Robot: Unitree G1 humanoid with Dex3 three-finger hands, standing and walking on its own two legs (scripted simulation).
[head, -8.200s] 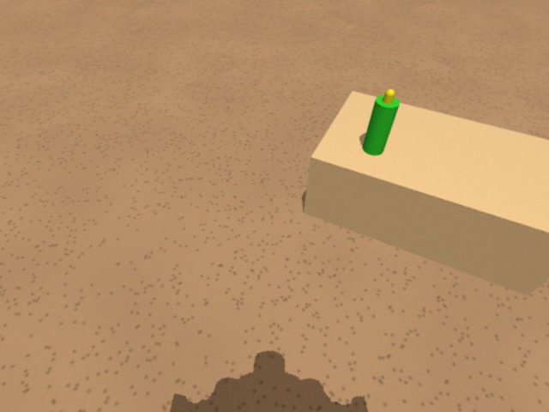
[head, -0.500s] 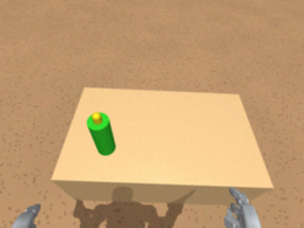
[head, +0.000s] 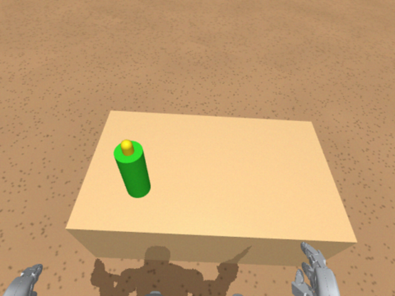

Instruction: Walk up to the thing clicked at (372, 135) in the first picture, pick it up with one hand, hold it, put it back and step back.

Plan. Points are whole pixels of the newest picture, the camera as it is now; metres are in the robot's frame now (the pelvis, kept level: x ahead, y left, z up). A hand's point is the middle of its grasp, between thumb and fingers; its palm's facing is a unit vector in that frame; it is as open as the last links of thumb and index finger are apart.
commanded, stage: go down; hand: left
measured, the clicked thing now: (133, 167) +0.55 +0.21 -0.21
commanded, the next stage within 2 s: none
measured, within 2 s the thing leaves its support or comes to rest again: neither
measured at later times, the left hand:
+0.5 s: hand (38, 255) +0.22 +0.32 -0.04, palm faces +0.18 -0.93 -0.31, open 17.4 cm
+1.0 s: hand (26, 189) +0.34 +0.37 +0.01, palm faces +0.23 -0.96 -0.14, open 17.5 cm
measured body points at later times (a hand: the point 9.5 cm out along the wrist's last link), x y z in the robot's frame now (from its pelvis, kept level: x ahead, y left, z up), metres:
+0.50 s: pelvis -0.01 +0.00 +0.00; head +0.03 +0.02 +0.45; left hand +0.21 +0.36 -0.02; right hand +0.14 -0.25 -0.07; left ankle +0.00 +0.12 -0.68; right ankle -0.01 -0.14 -0.68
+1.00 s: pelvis -0.03 +0.00 -0.01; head +0.08 +0.03 +0.43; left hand +0.33 +0.42 +0.02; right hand +0.02 -0.28 -0.10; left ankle +0.00 +0.12 -0.68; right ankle -0.01 -0.14 -0.68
